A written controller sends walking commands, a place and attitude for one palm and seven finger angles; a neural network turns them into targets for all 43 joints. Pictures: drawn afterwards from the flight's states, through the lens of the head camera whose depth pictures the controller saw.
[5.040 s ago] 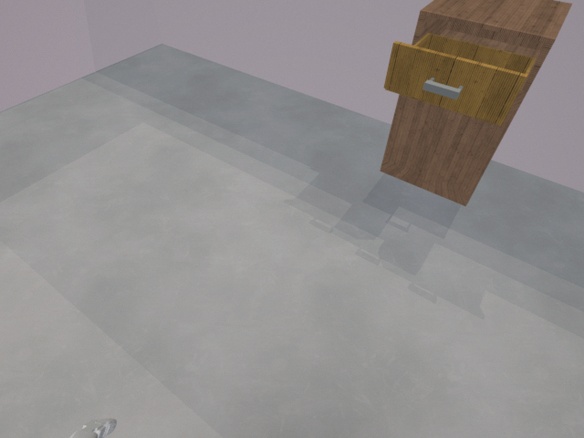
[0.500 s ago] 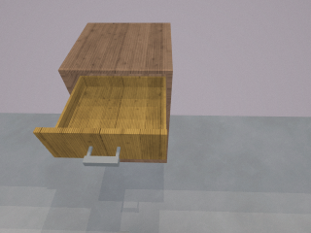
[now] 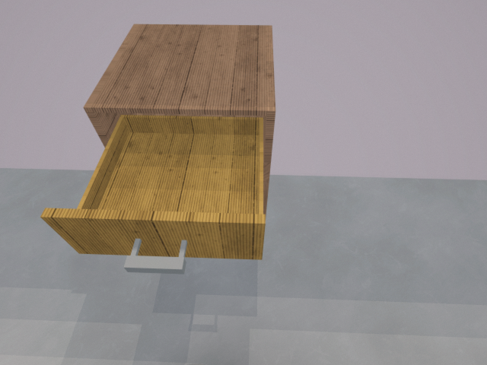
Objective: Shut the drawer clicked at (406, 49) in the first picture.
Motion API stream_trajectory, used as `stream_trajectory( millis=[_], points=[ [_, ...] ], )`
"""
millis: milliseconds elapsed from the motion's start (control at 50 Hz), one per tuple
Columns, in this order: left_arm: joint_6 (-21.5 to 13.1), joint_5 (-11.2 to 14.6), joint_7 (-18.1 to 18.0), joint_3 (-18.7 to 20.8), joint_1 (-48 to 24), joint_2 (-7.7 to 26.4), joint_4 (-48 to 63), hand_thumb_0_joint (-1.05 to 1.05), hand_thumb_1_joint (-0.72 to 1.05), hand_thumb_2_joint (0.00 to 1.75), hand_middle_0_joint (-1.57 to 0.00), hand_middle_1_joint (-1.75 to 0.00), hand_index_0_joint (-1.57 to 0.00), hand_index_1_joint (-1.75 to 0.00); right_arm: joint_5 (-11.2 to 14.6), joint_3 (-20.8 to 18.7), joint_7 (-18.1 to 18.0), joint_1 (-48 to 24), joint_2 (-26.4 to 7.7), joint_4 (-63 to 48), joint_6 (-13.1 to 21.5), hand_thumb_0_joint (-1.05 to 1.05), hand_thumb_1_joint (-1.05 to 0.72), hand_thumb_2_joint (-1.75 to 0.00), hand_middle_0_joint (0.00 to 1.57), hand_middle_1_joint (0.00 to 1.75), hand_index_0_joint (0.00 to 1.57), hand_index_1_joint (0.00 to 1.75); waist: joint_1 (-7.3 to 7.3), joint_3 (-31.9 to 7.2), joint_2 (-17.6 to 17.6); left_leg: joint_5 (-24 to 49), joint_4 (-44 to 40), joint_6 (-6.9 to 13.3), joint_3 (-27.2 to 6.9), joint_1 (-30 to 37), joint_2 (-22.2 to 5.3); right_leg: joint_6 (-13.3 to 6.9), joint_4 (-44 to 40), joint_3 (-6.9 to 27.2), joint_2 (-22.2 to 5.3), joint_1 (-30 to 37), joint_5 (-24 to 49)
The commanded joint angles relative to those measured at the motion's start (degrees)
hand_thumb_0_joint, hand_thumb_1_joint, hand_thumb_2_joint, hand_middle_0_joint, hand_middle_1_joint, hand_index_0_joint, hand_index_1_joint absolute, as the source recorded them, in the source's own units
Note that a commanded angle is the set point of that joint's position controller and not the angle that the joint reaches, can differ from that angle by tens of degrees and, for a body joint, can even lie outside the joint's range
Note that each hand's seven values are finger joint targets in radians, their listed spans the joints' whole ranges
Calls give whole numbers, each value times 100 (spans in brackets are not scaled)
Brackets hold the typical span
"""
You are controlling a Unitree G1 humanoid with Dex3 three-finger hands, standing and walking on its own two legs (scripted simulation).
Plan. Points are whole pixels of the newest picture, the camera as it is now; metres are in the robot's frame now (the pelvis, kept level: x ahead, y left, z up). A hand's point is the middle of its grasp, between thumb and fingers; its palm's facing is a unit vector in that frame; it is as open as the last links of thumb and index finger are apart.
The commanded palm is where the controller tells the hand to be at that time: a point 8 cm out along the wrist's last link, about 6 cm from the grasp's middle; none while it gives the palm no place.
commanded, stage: come to a stop and stand still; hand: left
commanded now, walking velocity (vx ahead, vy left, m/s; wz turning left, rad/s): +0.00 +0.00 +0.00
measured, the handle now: (158, 254) +0.31 +0.20 -0.07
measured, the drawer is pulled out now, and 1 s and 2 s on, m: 0.30 0.30 0.29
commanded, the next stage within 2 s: look again from close up in 0.46 s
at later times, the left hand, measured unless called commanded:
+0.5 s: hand out of the picture +0.00 +0.14 -0.16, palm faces +0.03 -0.98 -0.21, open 7.3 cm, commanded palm none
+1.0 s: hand out of the picture +0.06 +0.20 -0.17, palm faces +0.02 -0.97 -0.23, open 7.3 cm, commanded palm none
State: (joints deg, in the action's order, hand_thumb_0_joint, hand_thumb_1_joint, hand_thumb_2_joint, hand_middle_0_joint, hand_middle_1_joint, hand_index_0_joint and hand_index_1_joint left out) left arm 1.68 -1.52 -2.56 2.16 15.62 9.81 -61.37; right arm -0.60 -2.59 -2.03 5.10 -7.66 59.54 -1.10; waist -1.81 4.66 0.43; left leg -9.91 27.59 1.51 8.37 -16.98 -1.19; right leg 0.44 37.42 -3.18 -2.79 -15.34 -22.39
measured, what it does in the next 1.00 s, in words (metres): stands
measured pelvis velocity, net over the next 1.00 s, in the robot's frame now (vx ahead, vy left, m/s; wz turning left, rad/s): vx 0.02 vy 0.02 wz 0.01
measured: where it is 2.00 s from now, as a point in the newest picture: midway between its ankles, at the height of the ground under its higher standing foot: outside the picture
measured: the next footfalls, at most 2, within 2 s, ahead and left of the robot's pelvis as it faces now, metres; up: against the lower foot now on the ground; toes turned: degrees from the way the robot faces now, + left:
none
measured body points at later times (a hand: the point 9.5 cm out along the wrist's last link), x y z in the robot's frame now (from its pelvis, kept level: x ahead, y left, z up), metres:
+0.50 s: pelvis -0.01 -0.03 +0.01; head +0.00 -0.04 +0.46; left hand +0.00 +0.19 -0.15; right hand -0.06 -0.25 -0.15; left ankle +0.01 +0.12 -0.73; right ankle -0.01 -0.11 -0.73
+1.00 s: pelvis +0.02 +0.02 +0.00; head +0.02 +0.02 +0.45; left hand +0.06 +0.25 -0.15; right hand +0.06 -0.21 -0.15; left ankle +0.01 +0.12 -0.73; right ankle -0.01 -0.11 -0.73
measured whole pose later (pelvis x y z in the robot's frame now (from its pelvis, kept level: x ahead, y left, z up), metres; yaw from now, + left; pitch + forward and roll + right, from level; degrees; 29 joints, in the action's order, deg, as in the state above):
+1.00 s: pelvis +0.02 +0.02 +0.00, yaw +0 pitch +0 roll +0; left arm -0.5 -1.1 -3.1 -0.7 14.7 10.0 -59.0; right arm -0.5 -0.6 -1.7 13.7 -10.0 60.5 0.5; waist 0.1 -0.1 -0.3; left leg -17.6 30.6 1.7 2.1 -12.6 0.6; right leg 0.8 29.2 -3.6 -2.0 -9.9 -18.8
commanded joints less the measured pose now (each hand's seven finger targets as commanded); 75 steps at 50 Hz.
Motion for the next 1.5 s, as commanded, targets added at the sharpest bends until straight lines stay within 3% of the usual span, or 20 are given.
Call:
stream_trajectory(
  millis=[0,40,60,200,520,540,560,640,740,1160,1180,1200,1220,1240,1260,1280,1340,1380,1420,1480],
  points=[
    [-147,-38,-23,53,586,583,108,0,90,90,-20,-30,-20,-30,52,-167,50,409,-617,-229,25,0,-90,-90,20,30,20,30,147,-688,764,256,220,-6,-593,155,-575,-258,-1770,1143,-844,342,1887],
    [-202,5,9,53,138,842,228,0,90,90,-20,-30,-20,-30,16,-77,102,338,-407,-214,-97,0,-90,-90,20,30,20,30,189,-332,1548,-1190,595,-219,-503,276,-148,-812,-2307,1571,-1381,-458,1359],
    [-204,6,5,24,35,747,215,0,90,90,-20,-30,-20,-30,-6,-71,101,306,-437,-154,-104,0,-90,-90,20,30,20,30,199,-149,1244,-1148,767,-207,-613,305,-178,-884,-2306,1521,-1326,-554,1505],
    [-242,105,33,-56,13,620,-23,0,90,90,-20,-30,-20,-30,-1,123,47,868,-554,382,56,0,-90,-90,20,30,20,30,170,-22,213,283,-604,-197,-936,697,-485,-239,-2040,798,-463,-25,1047],
    [-256,143,60,-46,265,388,-265,0,90,90,-20,-30,-20,-30,-25,195,2,1636,-391,629,131,0,-90,-90,20,30,20,30,160,-4,1,115,-835,-211,-904,577,-435,-285,-2286,690,-372,309,538],
    [-404,130,61,-203,73,1395,217,0,90,90,-20,-30,-20,-30,-183,93,93,1151,-939,2,75,0,-90,-90,20,30,20,30,397,637,-459,191,-403,-40,-1108,412,-62,-409,-1877,764,-78,-148,539],
    [-364,111,32,-43,135,953,219,0,90,90,-20,-30,-20,-30,-138,-23,52,1257,-743,-78,124,0,-90,-90,20,30,20,30,178,109,-464,-814,23,-123,-864,260,-339,-390,-1970,940,-586,-449,-678],
    [-348,61,-43,-142,89,742,387,0,90,90,-20,-30,-20,-30,-83,58,104,1707,-432,-125,80,0,-90,-90,20,30,20,30,383,-433,850,-784,945,-158,-757,73,-113,-631,-2297,1386,-957,-297,-463],
    [-366,73,-48,-171,293,506,383,0,90,90,-20,-30,-20,-30,-45,114,56,1636,-574,-51,278,0,-90,-90,20,30,20,30,206,-428,-477,1236,149,36,-1181,382,-477,-339,-1137,514,-287,103,1817],
    [-260,59,-35,-169,285,628,393,0,90,90,-20,-30,-20,-30,4,100,49,1046,-988,-55,269,0,-90,-90,20,30,20,30,166,-454,-218,1707,-505,157,-1369,993,-528,-68,-1356,257,-341,412,1588],
    [-353,9,-219,-181,594,634,207,0,90,90,-20,-30,-20,-30,51,129,60,815,-1069,-405,291,0,-90,-90,20,30,20,30,92,-113,274,2642,507,-5,-1201,528,-631,-60,-1403,559,-470,262,2817],
    [-1482,949,-246,1122,-3715,2156,9151,0,90,90,-22,-32,-22,-32,286,-118,-24,1012,-1767,-2202,1103,0,-90,-90,20,30,20,30,651,-3113,-954,3234,-93,-227,-1276,2246,-123,-267,-746,-107,86,354,3316],
    [-1206,544,-350,556,-435,1441,7617,0,90,90,-24,-34,-24,-34,158,135,-242,650,-1269,-2001,1720,0,-90,-90,20,30,20,30,127,-2927,-1773,4135,-441,-245,-1515,3180,-570,-257,13,-151,258,-298,1418],
    [-489,848,-464,-233,1221,41,6671,0,90,90,-26,-37,-26,-37,187,73,-144,649,-1107,-1853,1887,0,-90,-90,20,30,20,30,349,-2127,-1591,3802,-566,-510,-1435,2200,-300,-153,478,-206,275,-802,294],
    [-458,917,-362,-564,869,-478,6529,0,90,90,-28,-39,-28,-39,203,9,-63,918,-1117,-1727,1891,0,-90,-90,20,30,20,30,491,-1200,-792,3144,-352,-426,-1296,1453,-280,-103,307,-176,211,-1104,163],
    [-713,920,-252,-391,531,-296,6579,0,90,90,-30,-41,-30,-41,136,-104,-12,761,-1239,-2027,1924,0,-90,-90,20,30,20,30,507,-494,-378,2114,2,-338,-1331,679,-220,-116,22,-283,232,-1356,121],
    [-1810,1145,373,346,2322,-38,5754,0,90,90,-36,-47,-36,-47,37,-188,120,406,-1341,-2603,1901,0,-90,-90,20,30,20,30,76,-1045,240,411,1044,-288,-1127,-792,126,-240,-5,-420,326,-1374,773],
    [-2759,1349,977,261,2774,-375,5525,0,90,90,-40,-52,-40,-52,47,-256,192,99,-1258,-2877,1843,0,-90,-90,20,30,20,30,-22,-1200,1418,124,1761,-259,-1001,-1757,120,-219,825,-408,372,-1916,905],
    [-3704,1429,1493,343,2380,-184,5783,0,90,90,-44,-56,-44,-56,74,-318,279,-46,-1257,-3139,1897,0,-90,-90,20,30,20,30,-28,-1413,1156,-654,2333,-236,-915,-2657,174,-229,1391,-173,325,-2498,272],
    [-4499,1489,1732,818,1707,617,7078,0,90,90,-50,-62,-50,-62,71,-325,325,-95,-1213,-3578,2002,0,-90,-90,20,30,20,30,-145,-2237,-511,-1137,2788,-153,-899,-2769,169,-333,1818,231,301,-2951,-560]
  ],
)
